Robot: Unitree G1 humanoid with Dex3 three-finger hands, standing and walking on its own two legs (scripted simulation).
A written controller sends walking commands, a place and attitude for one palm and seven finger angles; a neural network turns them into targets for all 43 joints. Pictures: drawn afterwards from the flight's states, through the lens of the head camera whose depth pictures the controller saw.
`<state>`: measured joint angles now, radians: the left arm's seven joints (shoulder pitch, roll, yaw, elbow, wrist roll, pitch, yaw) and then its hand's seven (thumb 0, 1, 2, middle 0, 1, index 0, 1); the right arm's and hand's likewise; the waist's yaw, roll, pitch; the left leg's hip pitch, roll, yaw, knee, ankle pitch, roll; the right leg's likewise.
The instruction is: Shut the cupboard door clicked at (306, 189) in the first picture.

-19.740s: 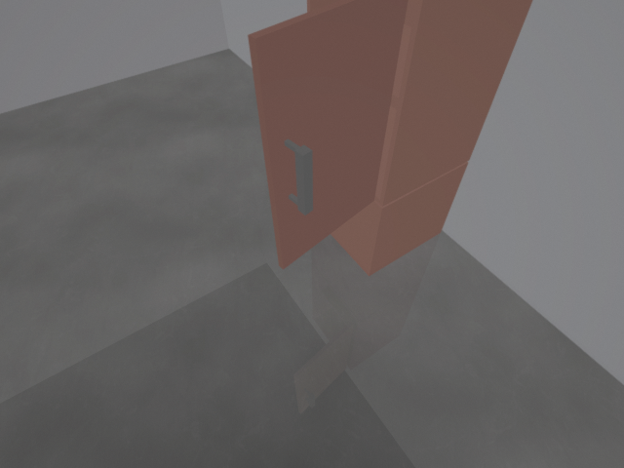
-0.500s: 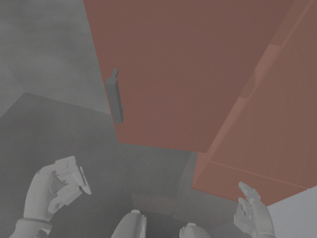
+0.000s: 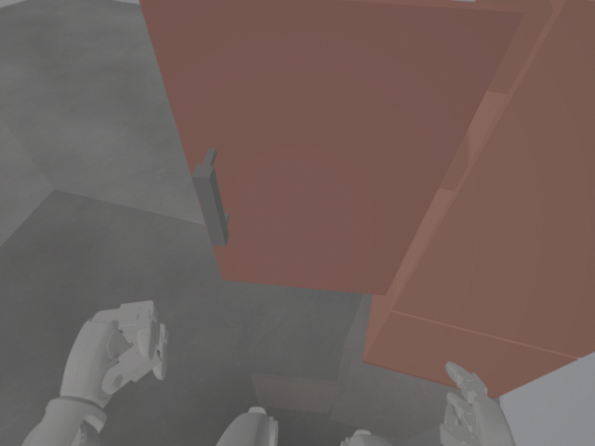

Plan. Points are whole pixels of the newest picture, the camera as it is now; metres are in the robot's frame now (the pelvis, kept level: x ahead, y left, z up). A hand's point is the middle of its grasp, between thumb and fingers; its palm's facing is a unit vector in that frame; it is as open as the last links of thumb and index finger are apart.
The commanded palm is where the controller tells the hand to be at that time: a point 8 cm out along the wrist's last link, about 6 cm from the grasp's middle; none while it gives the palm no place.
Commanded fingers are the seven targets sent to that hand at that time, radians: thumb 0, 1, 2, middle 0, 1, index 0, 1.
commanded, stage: raise the hand and make a fist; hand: left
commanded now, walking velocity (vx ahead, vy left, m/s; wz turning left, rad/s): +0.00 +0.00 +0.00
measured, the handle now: (216, 199) +0.45 +0.16 +0.05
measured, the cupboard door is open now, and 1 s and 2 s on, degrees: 100 100 100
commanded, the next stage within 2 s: bring the fist close to the handle in 0.22 s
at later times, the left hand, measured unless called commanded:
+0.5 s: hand (168, 340) +0.23 +0.17 +0.06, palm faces -0.02 -1.00 -0.04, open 3.1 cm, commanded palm +0.22 +0.22 +0.05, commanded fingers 0.00 0.90 0.90 -1.30 -1.50 -1.30 -1.50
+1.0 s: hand (211, 289) +0.30 +0.14 +0.05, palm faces -0.08 -1.00 -0.02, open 3.1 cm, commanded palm +0.29 +0.20 +0.05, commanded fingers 0.00 0.90 0.90 -1.30 -1.50 -1.30 -1.50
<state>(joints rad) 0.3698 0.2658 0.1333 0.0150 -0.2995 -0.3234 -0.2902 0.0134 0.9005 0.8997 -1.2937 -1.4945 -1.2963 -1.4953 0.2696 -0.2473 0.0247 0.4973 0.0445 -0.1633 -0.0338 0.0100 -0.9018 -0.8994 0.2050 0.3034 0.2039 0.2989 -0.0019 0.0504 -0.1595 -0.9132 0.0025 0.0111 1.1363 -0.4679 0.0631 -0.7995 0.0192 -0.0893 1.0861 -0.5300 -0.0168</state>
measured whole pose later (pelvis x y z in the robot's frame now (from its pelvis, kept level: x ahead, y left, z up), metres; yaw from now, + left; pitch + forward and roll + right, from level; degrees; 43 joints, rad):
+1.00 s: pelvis +0.01 -0.01 +0.00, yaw +0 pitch +15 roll -2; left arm 0.07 0.23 0.07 0.21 -0.23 -0.33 -0.18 0.02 0.90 0.90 -1.30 -1.50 -1.30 -1.50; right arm 0.26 -0.26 0.01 0.55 0.05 -0.12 -0.03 0.01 -0.90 -0.90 0.20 0.30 0.20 0.30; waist -0.02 0.05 -0.16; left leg -0.91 0.00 0.02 1.11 -0.47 0.04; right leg -0.82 0.02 -0.08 1.09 -0.55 -0.03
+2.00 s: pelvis +0.01 -0.02 +0.00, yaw -1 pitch +16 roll -1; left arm -0.23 0.26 0.12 0.53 -0.20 -0.39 -0.18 0.02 0.90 0.90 -1.30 -1.50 -1.30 -1.50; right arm 0.24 -0.25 0.02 0.58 0.05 -0.04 -0.02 0.01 -0.90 -0.90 0.20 0.30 0.20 0.30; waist -0.04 0.03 -0.15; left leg -0.92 0.01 0.03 1.10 -0.46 0.04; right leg -0.84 0.03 -0.07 1.10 -0.54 -0.04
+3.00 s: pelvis -0.01 -0.01 -0.02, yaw -1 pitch +21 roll -3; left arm -0.87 0.40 0.19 1.10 -0.14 -0.39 -0.39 0.02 0.90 0.90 -1.30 -1.50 -1.30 -1.50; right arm 0.32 -0.28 0.03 0.63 0.04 -0.01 0.01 0.00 -0.91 -0.90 0.20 0.30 0.20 0.30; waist -0.15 0.04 -0.14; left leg -1.12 0.02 0.02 1.20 -0.45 0.05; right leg -1.03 0.03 -0.08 1.18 -0.53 -0.04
